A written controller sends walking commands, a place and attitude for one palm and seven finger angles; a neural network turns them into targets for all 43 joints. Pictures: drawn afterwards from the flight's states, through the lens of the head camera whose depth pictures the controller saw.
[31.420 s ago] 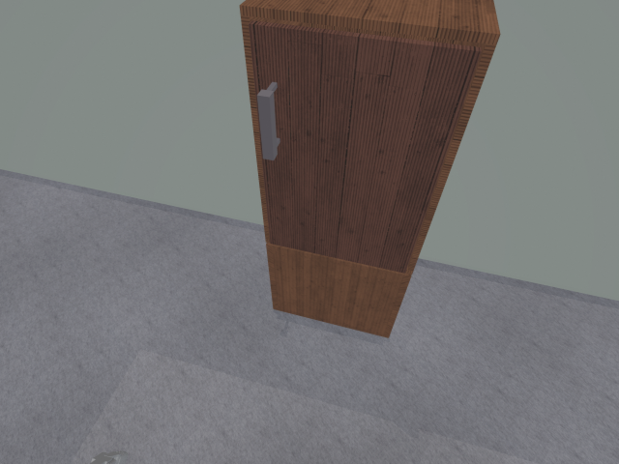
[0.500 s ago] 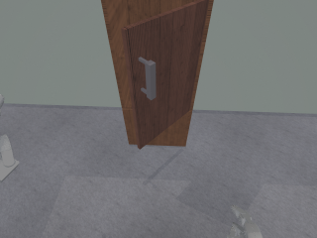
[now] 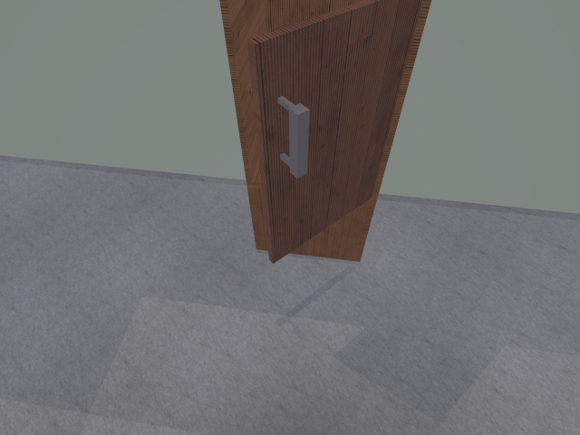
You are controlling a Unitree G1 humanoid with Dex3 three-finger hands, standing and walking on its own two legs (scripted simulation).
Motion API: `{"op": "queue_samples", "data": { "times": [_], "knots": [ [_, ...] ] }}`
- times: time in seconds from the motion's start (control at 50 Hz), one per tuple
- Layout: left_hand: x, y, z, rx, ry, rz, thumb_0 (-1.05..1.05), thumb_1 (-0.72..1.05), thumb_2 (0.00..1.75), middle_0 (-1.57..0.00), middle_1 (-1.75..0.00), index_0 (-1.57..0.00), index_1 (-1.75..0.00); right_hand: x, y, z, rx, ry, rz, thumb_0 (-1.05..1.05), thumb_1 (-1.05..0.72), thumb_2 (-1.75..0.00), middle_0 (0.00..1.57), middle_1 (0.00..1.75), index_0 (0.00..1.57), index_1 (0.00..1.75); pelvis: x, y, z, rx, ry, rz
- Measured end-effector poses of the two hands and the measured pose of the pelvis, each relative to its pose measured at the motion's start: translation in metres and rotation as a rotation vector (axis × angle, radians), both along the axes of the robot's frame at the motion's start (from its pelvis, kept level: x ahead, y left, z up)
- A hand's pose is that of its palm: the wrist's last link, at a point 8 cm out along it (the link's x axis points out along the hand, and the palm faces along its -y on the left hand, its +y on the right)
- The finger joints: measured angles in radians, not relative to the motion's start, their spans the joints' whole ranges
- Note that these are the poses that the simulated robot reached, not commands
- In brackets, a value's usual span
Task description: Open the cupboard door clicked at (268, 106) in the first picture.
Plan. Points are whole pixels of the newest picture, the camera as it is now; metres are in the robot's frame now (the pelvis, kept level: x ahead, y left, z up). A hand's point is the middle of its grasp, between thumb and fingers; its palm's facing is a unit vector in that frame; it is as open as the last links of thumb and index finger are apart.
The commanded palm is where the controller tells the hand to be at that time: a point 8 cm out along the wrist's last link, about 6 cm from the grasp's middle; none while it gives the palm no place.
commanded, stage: let the arm hang, fingers relaxed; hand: left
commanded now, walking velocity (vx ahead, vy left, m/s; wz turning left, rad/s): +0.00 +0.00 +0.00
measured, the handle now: (291, 137) +0.59 +0.03 +0.07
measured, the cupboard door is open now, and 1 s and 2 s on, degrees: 47 47 47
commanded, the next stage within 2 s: look to check the result in 0.64 s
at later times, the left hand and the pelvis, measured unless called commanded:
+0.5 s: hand out of the picture +0.01 +0.19 -0.16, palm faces +0.01 -0.98 -0.20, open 7.3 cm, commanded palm none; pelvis -0.01 +0.01 +0.01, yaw -1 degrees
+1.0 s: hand out of the picture +0.03 +0.20 -0.16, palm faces -0.01 -0.98 -0.21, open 7.4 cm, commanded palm none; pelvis +0.00 +0.02 +0.01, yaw -2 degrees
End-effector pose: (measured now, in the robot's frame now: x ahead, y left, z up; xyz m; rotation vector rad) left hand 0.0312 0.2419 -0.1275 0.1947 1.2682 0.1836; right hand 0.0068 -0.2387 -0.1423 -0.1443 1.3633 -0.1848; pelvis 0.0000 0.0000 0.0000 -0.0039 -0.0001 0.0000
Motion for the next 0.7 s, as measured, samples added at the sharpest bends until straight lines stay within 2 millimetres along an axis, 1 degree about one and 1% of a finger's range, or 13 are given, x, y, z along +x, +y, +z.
{"op": "queue_samples", "data": {
  "times": [0.06,0.12,0.2,0.26,0.34,0.56,0.62,0.7],
  "knots": [
    [-0.011,0.006,0.000,0.004,0.047,0.017,-0.02,0.95,0.89,-0.20,-0.30,-0.20,-0.30,-0.001,0.004,0.002,-0.003,0.002,0.012,0.01,-0.91,-0.90,0.20,0.29,0.20,0.30,-0.002,0.002,0.003,-0.007,-0.005,0.003],
    [-0.018,0.005,0.002,-0.003,0.066,0.022,-0.01,0.93,0.89,-0.20,-0.30,-0.20,-0.30,0.000,0.011,0.005,0.008,0.000,0.024,0.01,-0.91,-0.90,0.20,0.29,0.20,0.30,-0.004,0.003,0.008,-0.002,-0.011,-0.007],
    [-0.022,0.001,0.003,-0.018,0.075,0.018,0.00,0.92,0.89,-0.20,-0.30,-0.20,-0.30,0.002,0.021,0.004,0.032,-0.015,0.027,0.01,-0.91,-0.90,0.20,0.29,0.20,0.30,-0.007,0.007,0.011,0.002,-0.024,-0.013],
    [-0.023,-0.002,0.003,-0.029,0.076,0.012,0.00,0.91,0.89,-0.20,-0.30,-0.20,-0.30,-0.002,0.025,0.003,0.038,-0.013,0.023,0.01,-0.92,-0.90,0.20,0.30,0.20,0.30,-0.009,0.009,0.012,0.005,-0.031,-0.015],
    [-0.024,-0.007,0.001,-0.042,0.082,0.004,0.01,0.91,0.89,-0.20,-0.30,-0.20,-0.30,-0.012,0.029,0.003,0.045,0.003,0.012,0.01,-0.92,-0.90,0.20,0.30,0.20,0.30,-0.010,0.011,0.013,0.007,-0.034,-0.020],
    [-0.029,-0.004,-0.002,-0.050,0.113,0.000,0.01,0.91,0.89,-0.20,-0.30,-0.20,-0.30,-0.052,0.039,0.004,0.049,0.104,-0.031,0.00,-0.91,-0.90,0.20,0.29,0.20,0.30,-0.009,0.015,0.013,0.007,-0.033,-0.026],
    [-0.029,-0.003,-0.002,-0.050,0.118,-0.001,0.01,0.91,0.89,-0.20,-0.30,-0.20,-0.30,-0.058,0.041,0.005,0.049,0.121,-0.038,0.00,-0.91,-0.90,0.20,0.29,0.20,0.30,-0.008,0.017,0.013,0.007,-0.033,-0.027],
    [-0.027,-0.001,-0.002,-0.050,0.125,-0.004,0.01,0.91,0.89,-0.20,-0.30,-0.20,-0.30,-0.060,0.044,0.005,0.050,0.130,-0.042,0.00,-0.91,-0.90,0.20,0.29,0.20,0.30,-0.007,0.018,0.013,0.008,-0.031,-0.028]
  ]
}}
